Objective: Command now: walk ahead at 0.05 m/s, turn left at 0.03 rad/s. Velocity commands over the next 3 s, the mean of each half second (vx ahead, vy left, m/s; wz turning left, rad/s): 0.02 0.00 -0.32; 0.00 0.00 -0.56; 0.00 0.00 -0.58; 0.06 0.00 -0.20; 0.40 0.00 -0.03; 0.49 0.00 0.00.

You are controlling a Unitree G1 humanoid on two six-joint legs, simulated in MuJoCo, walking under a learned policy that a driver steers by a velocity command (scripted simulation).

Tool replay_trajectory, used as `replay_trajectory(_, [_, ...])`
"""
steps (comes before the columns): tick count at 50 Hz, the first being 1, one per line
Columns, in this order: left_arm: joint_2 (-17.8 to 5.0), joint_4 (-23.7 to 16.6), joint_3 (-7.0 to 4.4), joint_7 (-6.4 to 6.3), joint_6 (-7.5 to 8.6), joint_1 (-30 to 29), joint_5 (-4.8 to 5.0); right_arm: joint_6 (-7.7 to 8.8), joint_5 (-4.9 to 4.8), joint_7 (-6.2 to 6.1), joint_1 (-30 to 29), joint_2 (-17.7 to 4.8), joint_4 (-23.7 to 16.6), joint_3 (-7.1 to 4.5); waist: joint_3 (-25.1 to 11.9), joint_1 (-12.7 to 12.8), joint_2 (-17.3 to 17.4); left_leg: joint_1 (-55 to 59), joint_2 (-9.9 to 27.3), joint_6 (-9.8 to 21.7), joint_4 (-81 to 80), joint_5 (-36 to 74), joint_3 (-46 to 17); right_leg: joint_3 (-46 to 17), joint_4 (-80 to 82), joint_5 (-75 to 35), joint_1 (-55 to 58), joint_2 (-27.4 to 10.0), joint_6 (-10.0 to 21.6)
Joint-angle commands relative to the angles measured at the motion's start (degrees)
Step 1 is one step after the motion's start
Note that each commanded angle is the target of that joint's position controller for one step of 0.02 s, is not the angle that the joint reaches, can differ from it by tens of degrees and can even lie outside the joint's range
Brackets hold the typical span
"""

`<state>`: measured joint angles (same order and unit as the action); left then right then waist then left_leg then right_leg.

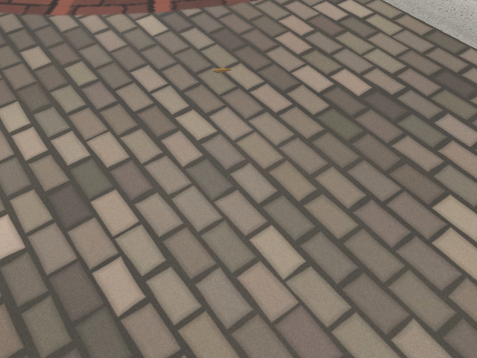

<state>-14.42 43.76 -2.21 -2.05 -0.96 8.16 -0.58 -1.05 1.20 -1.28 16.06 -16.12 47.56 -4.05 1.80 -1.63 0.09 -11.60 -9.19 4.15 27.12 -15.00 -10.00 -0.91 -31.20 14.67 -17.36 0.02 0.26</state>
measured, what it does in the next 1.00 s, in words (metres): steps on the spot, turning right: right foot, then left foot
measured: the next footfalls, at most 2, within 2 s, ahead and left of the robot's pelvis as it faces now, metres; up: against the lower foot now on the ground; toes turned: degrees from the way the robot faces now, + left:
right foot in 0.02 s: +0.06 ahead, -0.11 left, +0.00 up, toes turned +1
left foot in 0.48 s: +0.06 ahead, +0.09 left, +0.00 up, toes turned -20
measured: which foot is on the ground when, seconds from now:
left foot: down 0.00-0.02, up 0.04-0.46, down 0.48-0.98, up 1.00-1.00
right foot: up 0.00-0.00, down 0.02-0.48, up 0.50-0.96, down 0.98-1.00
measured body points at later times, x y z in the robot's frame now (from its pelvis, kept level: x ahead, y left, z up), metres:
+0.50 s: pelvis +0.00 +0.01 +0.00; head +0.04 +0.01 +0.45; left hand +0.15 +0.27 -0.13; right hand +0.06 -0.29 -0.11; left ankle +0.02 +0.11 -0.74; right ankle +0.02 -0.11 -0.73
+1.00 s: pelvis -0.02 +0.00 -0.01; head -0.01 -0.03 +0.44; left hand +0.25 +0.15 -0.10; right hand -0.10 -0.29 -0.14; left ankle +0.02 +0.11 -0.73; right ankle -0.08 -0.07 -0.74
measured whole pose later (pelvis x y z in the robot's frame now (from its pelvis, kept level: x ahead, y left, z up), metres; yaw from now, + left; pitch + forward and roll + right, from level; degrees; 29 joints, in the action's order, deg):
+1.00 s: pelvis -0.02 +0.00 -0.01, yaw -32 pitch +0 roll +0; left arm -16.6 40.3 -3.1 2.3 -3.4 8.1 -0.8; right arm -1.6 1.4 -0.8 13.5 -18.1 44.2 -3.1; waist 4.2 -1.1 2.1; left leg -16.3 5.0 -0.3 39.5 -23.6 8.7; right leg 1.9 -31.4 15.6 -13.8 2.4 3.1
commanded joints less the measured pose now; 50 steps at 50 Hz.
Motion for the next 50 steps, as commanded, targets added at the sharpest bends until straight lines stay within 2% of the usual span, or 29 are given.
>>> replay_trajectory(1, [-5.8, -2.0, 0.03, -0.43, 1.86, 3.7, -1.27, 0.78, 0.22, -0.68, 5.0, 0.5, -2.1, 1.53, -6.4, -0.7, -9.2, -4.8, 8.7, -0.9, 6.4, 0.1, -3.2, -18.3, 16.6, -25.6, 18.1, -16.2, 3.7])
replay_trajectory(2, [-7.7, -1.9, 0.26, 0.02, 1.49, 1.9, -0.68, -0.23, -0.43, -0.87, 6.9, -2.6, -0.8, 0.69, -4.9, -1.9, -11.6, -3.5, 4.8, -1.8, 4.4, -14.1, 1.9, -22.7, 13.9, -36.0, 11.1, -20.5, 12.0])
replay_trajectory(3, [-6.7, -1.6, 0.31, 0.68, 1.51, 1.8, -0.46, -0.70, 0.22, -1.03, 4.7, -4.9, -0.2, 0.43, -2.7, -1.0, -10.3, -2.2, 6.3, -2.3, 5.3, -13.3, 3.1, -23.8, 14.0, -35.9, 8.8, -19.3, 14.0])
replay_trajectory(4, [-7.4, -1.3, 0.10, 1.16, 1.54, 1.7, -0.20, -0.66, 0.12, -0.98, 1.2, -5.5, -0.6, 0.19, -1.2, -0.1, -9.9, -3.1, 5.8, -2.5, 5.3, -11.2, 3.9, -21.6, 13.4, -33.0, 8.9, -15.9, 12.5])
replay_trajectory(5, [-8.8, -1.0, -0.42, 1.29, 1.36, 2.5, -0.22, -0.61, -0.31, -0.81, -1.1, -5.8, -0.7, 0.03, -1.6, 0.6, -9.7, -4.6, 5.0, -3.2, 7.0, -10.8, 4.6, -20.3, 13.0, -29.0, 10.8, -13.2, 11.0])
replay_trajectory(6, [-10.6, -0.7, -1.09, 1.14, 1.31, 4.2, 0.09, -0.77, -0.45, -0.47, -2.3, -6.5, -1.1, -0.22, -1.9, 1.2, -10.3, -7.4, 4.6, -4.0, 10.3, -11.3, 5.3, -20.7, 12.9, -28.8, 12.8, -12.5, 10.6])
replay_trajectory(8, [-11.8, -0.1, -2.05, 1.14, 1.07, 6.3, 0.69, -1.04, -0.40, -0.20, -2.5, -5.8, -0.9, -0.15, -3.3, 1.3, -7.8, -10.6, 4.5, -5.6, 18.1, -12.9, 6.0, -20.8, 12.4, -30.2, 14.7, -11.7, 10.9])
replay_trajectory(10, [-11.5, -0.1, -2.67, 1.23, 0.66, 6.4, 0.74, -1.18, -0.38, -0.37, -4.0, -4.8, -1.5, 0.03, -3.8, 1.3, -6.7, -12.8, 5.2, -6.6, 23.0, -12.3, 6.1, -20.6, 12.5, -28.1, 14.0, -10.6, 11.3])
replay_trajectory(13, [-10.5, -0.2, -3.28, 1.45, 0.03, 6.7, 0.30, -1.23, -0.54, -0.55, -6.4, -4.0, -2.6, 0.31, -4.2, 1.9, -7.6, -14.4, 5.8, -7.2, 24.1, -11.7, 6.5, -21.1, 12.6, -24.0, 12.5, -9.1, 12.1])
replay_trajectory(17, [-11.2, -0.4, -4.22, 1.71, -0.71, 7.4, -0.23, -0.74, -0.80, -0.73, -8.1, -3.9, -4.0, 0.85, -5.3, 3.0, -8.2, -12.8, 5.8, -6.5, 18.9, -11.3, 6.5, -24.5, 12.5, -19.2, 11.1, -8.7, 12.5])
replay_trajectory(21, [-12.0, -1.5, -4.83, 2.46, -1.62, 4.3, -0.46, 0.22, -1.19, -1.03, -5.0, -4.8, -4.3, 1.13, -5.9, 1.9, -9.6, -4.7, 4.5, -4.7, 8.8, -9.0, 6.4, -27.7, 12.0, -17.3, 6.6, -7.4, 10.3])
replay_trajectory(23, [-11.8, -2.4, -4.81, 2.55, -2.17, 1.1, 0.04, 0.89, -1.00, -1.55, -0.4, -4.8, -3.3, 1.16, -5.2, -1.0, -8.5, 4.3, 4.4, -3.6, -5.1, -0.8, 7.1, -27.3, 9.9, -10.6, 1.0, -4.5, 6.6])
replay_trajectory(24, [-10.0, -3.0, -4.28, 2.42, -2.03, 1.8, 0.40, 1.22, -0.41, -2.11, 0.1, -7.8, -3.3, 0.49, -4.3, -0.5, -3.7, 8.7, 9.9, -2.2, -12.4, -2.0, 1.7, -24.5, 6.0, -0.6, -4.6, -0.8, 3.4])
replay_trajectory(25, [-5.4, -3.8, -3.21, 2.36, -1.65, 5.3, 0.84, 1.07, 0.40, -2.43, -2.2, -13.6, -5.0, -0.41, -4.8, 1.9, 11.0, 11.6, 25.9, 2.2, -18.3, -7.4, -15.6, -13.2, -7.2, 12.9, -12.1, 7.4, 0.2])
replay_trajectory(26, [-9.8, -2.9, -4.21, 1.54, -1.70, 5.7, -0.53, 0.73, 0.96, -1.89, -6.4, -14.8, -6.3, -0.70, -1.6, 2.3, 9.7, 1.3, 31.2, 7.3, -17.7, -2.3, -19.3, -6.9, -18.5, 17.9, -13.2, 8.7, -0.4])
replay_trajectory(27, [-11.8, -2.3, -4.80, 1.56, -1.84, 5.8, -0.88, 0.77, 0.84, -1.43, -7.3, -10.8, -6.8, 0.25, -0.4, 3.5, 6.0, -2.2, 29.7, 8.7, -16.0, 3.8, -15.6, -6.9, -25.6, 16.1, -10.5, 5.5, -0.3])
replay_trajectory(28, [-11.3, -1.1, -4.88, 1.94, -2.09, 6.9, -0.96, 0.96, 0.30, -1.15, -9.5, -7.4, -7.2, 1.16, 0.9, 4.8, 4.5, -3.3, 25.8, 7.5, -14.9, 7.9, -9.4, -6.3, -29.7, 12.9, -10.1, 4.9, -0.3])
replay_trajectory(29, [-10.6, -0.3, -4.81, 2.42, -2.51, 8.2, -0.94, 1.09, 0.15, -1.10, -10.8, -6.2, -7.8, 1.54, 0.9, 5.4, 5.6, -1.9, 22.3, 6.0, -13.9, 11.1, -4.1, -5.4, -32.6, 10.2, -10.6, 4.6, -0.7])
replay_trajectory(30, [-10.4, 0.1, -4.72, 3.01, -2.85, 8.8, -0.90, 1.23, 0.14, -1.39, -10.4, -6.3, -8.1, 1.56, 0.1, 5.1, 7.8, 0.3, 20.8, 5.7, -12.8, 15.9, -1.0, -4.2, -35.1, 9.0, -11.7, 4.5, -1.4])
replay_trajectory(32, [-10.0, -0.5, -4.34, 3.80, -3.12, 6.9, -0.56, 1.29, 0.17, -1.41, -7.0, -6.6, -7.7, 1.39, -1.0, 3.1, 7.5, 5.1, 20.6, 6.4, -10.7, 23.8, 2.1, -2.8, -34.9, 8.6, -13.7, 3.8, -2.8])
replay_trajectory(36, [-8.8, -2.6, -3.56, 4.49, -3.63, 2.2, -0.25, 1.29, 0.13, -1.37, -1.2, -7.9, -6.3, 0.52, -1.9, -0.2, 8.1, 12.9, 23.5, 8.1, -9.1, 26.9, 2.6, -1.7, -28.2, 9.9, -15.8, 2.4, -4.0])
replay_trajectory(43, [-6.9, -5.4, -2.42, 5.07, -3.74, -0.3, 0.52, 1.27, 0.59, -0.01, -2.2, -9.7, -6.4, -0.61, -3.1, -0.3, 9.9, 8.1, 25.4, 7.6, -6.3, 28.9, 8.0, 3.6, -13.6, 12.2, -4.3, 1.0, -1.4])
replay_trajectory(46, [-6.9, -6.2, -2.36, 4.98, -3.26, 0.8, 0.73, 0.91, 0.23, 0.46, -2.9, -10.7, -6.3, -1.16, -3.9, 0.7, 10.1, 6.6, 26.0, 6.0, -2.7, 28.1, 9.5, 5.4, -4.8, 9.5, 0.9, 1.6, 0.4])
replay_trajectory(47, [-6.6, -5.8, -2.31, 4.78, -2.87, 2.5, 0.33, 0.66, -0.30, 0.48, -3.7, -10.8, -6.3, -1.26, -4.3, 2.3, 8.8, 4.3, 25.2, 4.0, 0.5, 24.7, 11.4, 5.9, 2.3, 4.2, 5.1, 2.2, 1.3])
replay_trajectory(48, [-7.6, -5.3, -2.50, 4.19, -2.17, 4.3, -0.42, 0.47, -0.41, 0.54, -2.4, -10.3, -5.8, -1.26, -4.9, 3.4, 4.8, -0.1, 23.7, 0.7, 5.9, 17.7, 13.9, 3.0, 10.1, -2.7, 10.9, 2.0, 2.1])
replay_trajectory(49, [-13.2, -5.4, -3.64, 3.43, -1.22, 6.2, -1.32, 0.07, 0.19, 0.81, -0.5, -7.3, -6.8, -0.58, -5.1, 3.3, -9.5, -12.3, 18.2, -3.5, 20.4, -2.2, 19.0, -14.6, 16.3, -8.6, 18.4, -10.4, 4.6])
replay_trajectory(50, [-20.5, -6.4, -5.38, 3.45, -0.90, 7.7, -0.45, -0.86, 0.68, -0.08, -3.7, -4.2, -10.5, 0.56, -3.0, 4.0, -15.9, -23.5, 8.7, -5.9, 28.8, -22.7, 15.8, -31.0, 14.9, -28.0, 15.5, -23.3, 13.8])
Over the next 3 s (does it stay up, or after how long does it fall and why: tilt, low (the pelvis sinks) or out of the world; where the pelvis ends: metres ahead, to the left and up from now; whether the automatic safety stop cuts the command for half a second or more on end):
stays up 0.29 -0.39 0.01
